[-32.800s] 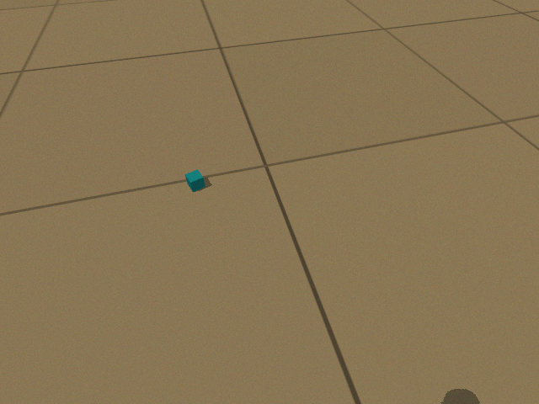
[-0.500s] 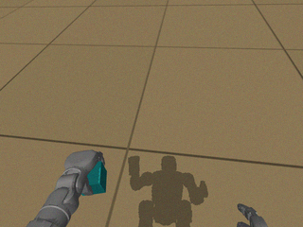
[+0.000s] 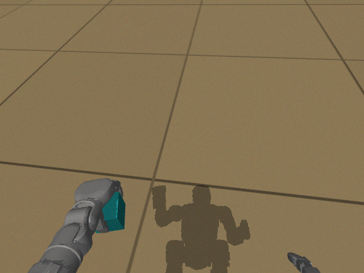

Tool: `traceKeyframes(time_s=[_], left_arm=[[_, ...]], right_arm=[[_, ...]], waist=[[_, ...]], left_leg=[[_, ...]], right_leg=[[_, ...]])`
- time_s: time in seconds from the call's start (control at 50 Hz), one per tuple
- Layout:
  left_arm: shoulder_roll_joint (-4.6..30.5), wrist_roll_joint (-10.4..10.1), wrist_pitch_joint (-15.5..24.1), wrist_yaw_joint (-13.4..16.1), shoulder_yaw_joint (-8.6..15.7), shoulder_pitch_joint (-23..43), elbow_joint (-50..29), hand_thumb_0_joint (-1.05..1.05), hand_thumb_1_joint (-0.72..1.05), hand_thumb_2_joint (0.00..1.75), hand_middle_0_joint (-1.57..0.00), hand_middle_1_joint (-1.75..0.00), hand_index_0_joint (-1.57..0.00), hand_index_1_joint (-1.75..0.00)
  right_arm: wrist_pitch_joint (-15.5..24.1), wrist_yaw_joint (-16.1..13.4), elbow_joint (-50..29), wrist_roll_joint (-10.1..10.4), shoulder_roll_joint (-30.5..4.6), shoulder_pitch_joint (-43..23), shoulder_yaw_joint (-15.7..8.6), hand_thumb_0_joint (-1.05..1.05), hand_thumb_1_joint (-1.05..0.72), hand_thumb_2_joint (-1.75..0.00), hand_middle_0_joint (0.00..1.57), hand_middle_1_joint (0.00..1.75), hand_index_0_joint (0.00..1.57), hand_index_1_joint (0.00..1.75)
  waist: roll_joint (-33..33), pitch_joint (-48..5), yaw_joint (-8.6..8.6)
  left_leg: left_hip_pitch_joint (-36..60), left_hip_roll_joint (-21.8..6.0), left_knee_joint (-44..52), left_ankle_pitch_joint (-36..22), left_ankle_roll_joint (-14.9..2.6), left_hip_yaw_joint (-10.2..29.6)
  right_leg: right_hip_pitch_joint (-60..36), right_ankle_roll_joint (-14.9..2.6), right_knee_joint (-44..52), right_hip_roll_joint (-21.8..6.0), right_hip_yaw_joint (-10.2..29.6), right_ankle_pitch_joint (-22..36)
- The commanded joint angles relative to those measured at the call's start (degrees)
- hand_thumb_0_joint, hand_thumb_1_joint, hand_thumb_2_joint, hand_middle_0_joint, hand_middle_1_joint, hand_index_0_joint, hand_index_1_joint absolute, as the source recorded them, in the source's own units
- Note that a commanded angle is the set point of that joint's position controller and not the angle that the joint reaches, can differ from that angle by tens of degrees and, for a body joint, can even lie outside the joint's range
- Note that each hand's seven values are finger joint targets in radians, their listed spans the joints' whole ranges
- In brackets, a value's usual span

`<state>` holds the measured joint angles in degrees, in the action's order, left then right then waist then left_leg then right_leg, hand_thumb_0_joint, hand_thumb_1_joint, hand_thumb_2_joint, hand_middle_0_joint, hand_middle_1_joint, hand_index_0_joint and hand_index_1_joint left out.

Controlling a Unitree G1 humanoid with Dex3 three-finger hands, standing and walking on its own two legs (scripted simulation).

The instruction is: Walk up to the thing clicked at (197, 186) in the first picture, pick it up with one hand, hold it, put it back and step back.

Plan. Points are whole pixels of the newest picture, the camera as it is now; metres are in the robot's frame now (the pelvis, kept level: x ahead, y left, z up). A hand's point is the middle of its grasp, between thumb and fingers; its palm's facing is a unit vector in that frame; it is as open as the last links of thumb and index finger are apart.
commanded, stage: crouch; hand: left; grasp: from above
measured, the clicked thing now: (107, 212) +0.30 +0.22 -0.08
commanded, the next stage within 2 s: lower in 2.00 s
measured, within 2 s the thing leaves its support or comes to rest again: neither
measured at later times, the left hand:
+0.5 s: hand (108, 230) +0.27 +0.23 -0.15, palm faces -0.50 -0.03 -0.87, open 10.1 cm
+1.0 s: hand (128, 237) +0.33 +0.25 -0.40, palm faces -0.48 -0.05 -0.88, open 10.1 cm
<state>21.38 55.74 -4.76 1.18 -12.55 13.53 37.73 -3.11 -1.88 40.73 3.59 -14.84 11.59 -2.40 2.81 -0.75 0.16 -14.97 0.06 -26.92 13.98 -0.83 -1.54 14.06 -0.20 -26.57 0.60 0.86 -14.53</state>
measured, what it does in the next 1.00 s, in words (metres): lowers itself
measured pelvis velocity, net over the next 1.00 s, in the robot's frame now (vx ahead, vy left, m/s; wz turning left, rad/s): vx -0.09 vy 0.01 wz -0.02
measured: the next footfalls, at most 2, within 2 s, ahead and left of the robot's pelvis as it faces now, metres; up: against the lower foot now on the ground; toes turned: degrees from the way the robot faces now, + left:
none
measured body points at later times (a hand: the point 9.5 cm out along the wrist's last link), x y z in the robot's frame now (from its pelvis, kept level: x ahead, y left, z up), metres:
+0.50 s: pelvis -0.03 +0.00 -0.03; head +0.04 +0.01 +0.41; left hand +0.29 +0.23 -0.10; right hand +0.09 -0.27 -0.15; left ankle +0.00 +0.11 -0.74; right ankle -0.01 -0.12 -0.74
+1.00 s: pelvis -0.09 +0.01 -0.25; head +0.10 +0.02 +0.15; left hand +0.35 +0.25 -0.35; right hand -0.06 -0.26 -0.38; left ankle +0.00 +0.11 -0.74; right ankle -0.01 -0.12 -0.74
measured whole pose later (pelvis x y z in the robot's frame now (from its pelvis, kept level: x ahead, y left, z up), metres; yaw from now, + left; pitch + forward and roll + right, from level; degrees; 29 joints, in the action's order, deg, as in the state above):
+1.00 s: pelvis -0.09 +0.01 -0.25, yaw -1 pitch +34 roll -4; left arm 27.7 63.4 2.1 20.1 -0.4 42.7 74.1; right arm 2.5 0.0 43.7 -2.4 -13.1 13.7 -1.5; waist 3.1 -11.1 9.2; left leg -102.2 -0.8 -101.2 33.6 -1.9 0.8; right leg 99.5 0.1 -99.5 0.9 -2.2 -34.6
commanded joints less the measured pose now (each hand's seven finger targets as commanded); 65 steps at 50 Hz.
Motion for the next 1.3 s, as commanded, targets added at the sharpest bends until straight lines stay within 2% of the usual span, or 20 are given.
traceKeyframes(time_s=[0.0,0.06,0.08,0.12,0.22,0.32,0.38,0.5,0.56,0.6,0.64,0.7,0.8,0.82,0.9,0.96,1.04,1.12,1.26,1.28], left_arm=[[10.7,0.0,0.6,1.1,4.9,15.8,-12.5,0.00,0.48,0.86,-0.99,-0.52,-0.94,-0.57],[12.2,0.5,0.8,1.3,6.0,17.5,-13.5,0.00,0.59,0.81,-1.05,-0.61,-1.05,-0.66],[12.5,0.9,0.9,1.6,6.6,17.4,-14.3,0.00,0.56,0.73,-0.97,-0.62,-0.97,-0.61],[12.4,1.6,0.9,2.5,7.1,16.8,-13.0,0.00,0.53,0.79,-0.95,-0.59,-0.94,-0.60],[10.0,3.5,1.4,6.1,5.9,16.8,-6.2,0.00,0.51,0.78,-0.96,-0.56,-0.94,-0.58],[8.4,5.0,2.2,11.5,4.7,21.3,4.1,0.00,0.48,0.76,-0.93,-0.57,-0.92,-0.58],[6.8,5.3,2.7,14.0,3.9,26.4,9.5,0.00,0.49,0.75,-0.91,-0.62,-0.91,-0.62],[10.1,9.1,6.3,20.7,6.9,36.7,13.9,0.00,0.47,0.79,-0.90,-0.67,-0.90,-0.66],[12.3,10.3,6.3,23.0,8.2,40.2,16.0,0.00,0.54,0.74,-0.92,-0.68,-0.94,-0.66],[14.1,10.1,5.9,23.6,9.1,43.7,18.2,0.00,0.57,0.79,-0.94,-0.69,-0.96,-0.68],[14.6,9.4,4.9,24.0,10.1,41.8,23.4,0.00,0.54,0.79,-0.93,-0.67,-0.94,-0.67],[17.9,8.0,3.7,24.5,12.6,43.5,23.1,0.00,0.51,0.81,-0.91,-0.69,-0.92,-0.68],[18.1,6.5,3.5,22.9,12.5,47.4,27.8,0.00,0.53,0.81,-0.94,-0.67,-0.94,-0.67],[18.7,6.2,4.0,22.4,12.9,48.1,27.1,0.00,0.52,0.79,-0.93,-0.66,-0.94,-0.66],[21.8,6.9,6.0,21.4,14.5,48.7,25.5,0.00,0.54,0.80,-0.94,-0.67,-0.95,-0.67],[23.2,8.6,7.8,21.8,15.4,48.9,28.4,0.00,0.56,0.77,-0.94,-0.67,-0.96,-0.65],[26.9,9.9,10.3,23.7,17.6,53.4,23.0,0.00,0.54,0.74,-0.93,-0.65,-0.95,-0.63],[26.6,11.4,10.9,25.8,18.1,53.8,23.6,0.00,0.56,0.78,-0.95,-0.65,-0.97,-0.64],[25.2,11.5,10.5,26.5,18.2,52.1,26.7,0.00,0.62,0.80,-1.02,-0.65,-1.02,-0.64],[26.4,11.4,10.4,26.5,18.7,51.9,27.7,0.00,0.62,0.82,-1.03,-0.63,-1.03,-0.64]], right_arm=[[2.2,-0.4,-8.4,0.2,-7.8,-3.5,-2.6,0.00,-0.89,-0.90,0.20,0.30,0.20,0.30],[1.8,-0.4,-8.8,0.2,-7.8,-3.6,-2.4,0.00,-0.91,-0.91,0.20,0.30,0.20,0.30],[1.8,-0.4,-9.0,0.1,-7.7,-3.5,-2.4,0.00,-0.87,-0.89,0.20,0.30,0.20,0.30],[1.6,-0.3,-8.6,0.1,-7.8,-3.0,-2.4,0.00,-0.87,-0.89,0.20,0.30,0.20,0.30],[1.1,0.1,-7.8,-0.3,-8.0,-1.6,-2.6,0.00,-0.87,-0.89,0.20,0.30,0.20,0.30],[0.9,1.0,-6.1,-1.3,-8.4,0.2,-2.7,0.00,-0.87,-0.89,0.20,0.30,0.20,0.30],[1.3,1.4,-4.8,-1.9,-8.6,2.1,-2.9,0.00,-0.88,-0.89,0.20,0.30,0.20,0.30],[3.5,2.0,-4.7,-3.4,-9.3,5.1,-3.6,0.00,-0.89,-0.89,0.20,0.30,0.20,0.30],[3.8,1.5,-4.6,-3.7,-10.1,6.2,-3.7,0.00,-0.89,-0.89,0.20,0.30,0.20,0.30],[4.2,1.0,-4.0,-3.9,-10.7,6.7,-3.9,0.00,-0.88,-0.89,0.20,0.30,0.20,0.30],[4.8,0.8,-3.5,-4.2,-10.7,7.2,-3.9,0.00,-0.88,-0.89,0.20,0.30,0.20,0.30],[5.6,0.7,-3.7,-4.7,-10.9,7.6,-4.0,0.00,-0.88,-0.89,0.20,0.30,0.20,0.30],[6.6,0.3,-2.0,-5.3,-10.3,7.8,-4.0,0.00,-0.88,-0.89,0.20,0.30,0.20,0.30],[6.7,0.3,-2.3,-5.5,-10.3,8.0,-4.0,0.00,-0.88,-0.89,0.20,0.30,0.20,0.30],[7.2,0.8,-1.9,-5.8,-10.8,7.9,-3.7,0.00,-0.88,-0.89,0.20,0.30,0.20,0.30],[7.7,1.3,-0.8,-6.2,-11.3,8.1,-3.0,0.00,-0.88,-0.89,0.20,0.30,0.20,0.30],[8.2,2.3,-0.1,-6.9,-11.7,9.0,-2.5,0.00,-0.88,-0.89,0.20,0.30,0.20,0.30],[8.9,3.5,1.4,-8.0,-11.9,10.4,-2.1,0.00,-0.89,-0.89,0.20,0.30,0.20,0.30],[9.2,5.4,2.2,-9.5,-11.5,10.1,-2.2,0.00,-0.89,-0.90,0.20,0.30,0.20,0.30],[9.0,5.5,2.2,-9.3,-11.3,9.7,-2.2,0.00,-0.90,-0.90,0.20,0.30,0.20,0.30]], waist=[[-1.6,-15.3,-0.45],[-0.8,-15.1,-0.67],[-0.9,-15.8,-0.69],[-1.1,-15.4,-0.51],[-3.9,-12.2,1.07],[-4.1,-10.2,2.46],[-3.5,-13.2,4.32],[2.2,-27.6,5.38],[6.0,-31.4,5.78],[6.3,-33.3,6.25],[4.2,-34.1,6.19],[5.0,-40.6,5.30],[3.1,-39.6,8.13],[2.9,-41.3,7.84],[4.3,-44.1,8.02],[4.7,-42.3,9.00],[9.0,-49.4,8.59],[11.8,-52.4,9.34],[13.7,-50.6,9.33],[13.4,-49.7,8.60]], left_leg=[[8.8,0.6,1.5,-19.0,-0.21,0.4],[9.1,0.4,1.7,-19.7,0.03,0.7],[9.2,0.7,1.5,-19.5,-0.15,0.4],[8.7,0.7,1.4,-20.0,-0.19,0.4],[6.6,0.8,0.5,-17.4,-0.36,0.2],[-0.4,1.0,-4.0,-10.3,-0.02,0.3],[-6.0,0.8,-10.5,-8.1,0.30,0.5],[-23.1,0.3,-30.8,-2.6,0.85,0.9],[-28.8,0.2,-36.0,0.8,0.96,1.7],[-32.6,-0.3,-38.7,3.3,0.99,3.4],[-39.5,-0.3,-42.6,5.5,0.46,3.5],[-44.4,0.0,-46.6,6.7,0.44,3.9],[-57.0,0.5,-53.8,15.9,-0.22,3.0],[-58.2,0.7,-55.1,16.8,-0.23,3.0],[-62.4,0.9,-60.2,19.6,-0.33,3.9],[-65.3,0.7,-63.2,21.6,-0.28,5.5],[-64.2,0.7,-67.5,18.5,-0.11,4.7],[-61.8,0.2,-72.3,11.2,-0.10,4.8],[-64.7,-0.1,-77.9,7.1,-0.20,4.2],[-65.7,-0.2,-78.6,7.2,-0.42,4.0]], right_leg=[[-3.7,-0.78,2.5,1.0,-0.3,17.5],[-3.4,-0.93,2.5,1.3,-0.6,17.5],[-4.0,-0.76,2.7,1.0,-0.4,18.0],[-3.9,-0.80,2.4,1.1,-0.5,18.5],[-0.7,-0.62,2.1,0.9,-0.4,16.5],[6.7,-0.76,-1.7,0.6,-0.7,10.0],[13.9,-0.89,-7.8,0.7,-0.8,8.3],[34.5,-1.60,-28.2,1.1,-1.2,2.3],[43.4,-2.21,-35.0,1.4,-1.8,-0.7],[49.3,-2.49,-39.6,1.6,-2.5,-3.2],[52.9,-2.41,-42.8,1.6,-2.6,-5.2],[54.5,-2.51,-47.9,1.6,-2.9,-6.2],[61.6,-2.49,-52.6,1.7,-2.7,-13.6],[61.8,-2.63,-53.8,1.7,-2.9,-14.8],[67.9,-2.84,-59.0,1.6,-3.7,-18.0],[75.0,-2.78,-63.1,1.3,-4.5,-19.7],[77.4,-2.85,-66.8,1.4,-4.7,-16.9],[81.0,-2.68,-70.6,1.2,-5.4,-11.6],[84.6,-2.55,-74.9,1.6,-6.0,-8.8],[84.3,-2.51,-75.1,1.8,-6.0,-8.4]])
